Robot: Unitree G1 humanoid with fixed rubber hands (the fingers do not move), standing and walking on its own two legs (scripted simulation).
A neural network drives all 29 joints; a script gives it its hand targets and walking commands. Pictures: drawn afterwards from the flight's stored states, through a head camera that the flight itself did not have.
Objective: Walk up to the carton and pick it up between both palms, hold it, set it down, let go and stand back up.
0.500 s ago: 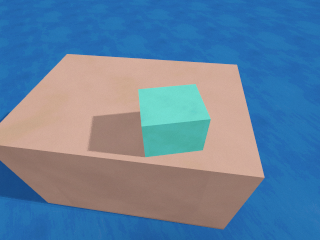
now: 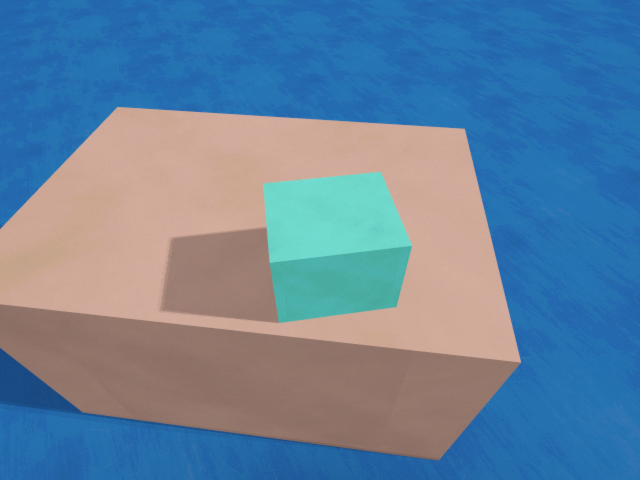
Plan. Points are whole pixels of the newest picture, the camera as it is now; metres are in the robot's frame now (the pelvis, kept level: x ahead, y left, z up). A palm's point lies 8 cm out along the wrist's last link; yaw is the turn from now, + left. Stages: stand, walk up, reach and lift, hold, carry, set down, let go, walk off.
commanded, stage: stand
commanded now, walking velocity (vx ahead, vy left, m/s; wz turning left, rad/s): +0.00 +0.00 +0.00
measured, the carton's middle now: (330, 246) +0.52 -0.01 -0.06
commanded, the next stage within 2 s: none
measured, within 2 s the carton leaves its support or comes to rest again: neither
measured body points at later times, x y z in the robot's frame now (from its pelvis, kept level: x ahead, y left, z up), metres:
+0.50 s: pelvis +0.02 -0.01 +0.00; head +0.01 -0.01 +0.45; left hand +0.08 +0.28 -0.14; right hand +0.07 -0.31 -0.13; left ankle +0.02 +0.14 -0.74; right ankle +0.02 -0.12 -0.74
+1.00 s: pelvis +0.03 +0.00 +0.00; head +0.03 +0.00 +0.45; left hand +0.10 +0.28 -0.14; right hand +0.08 -0.30 -0.13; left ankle +0.02 +0.14 -0.74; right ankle +0.02 -0.12 -0.74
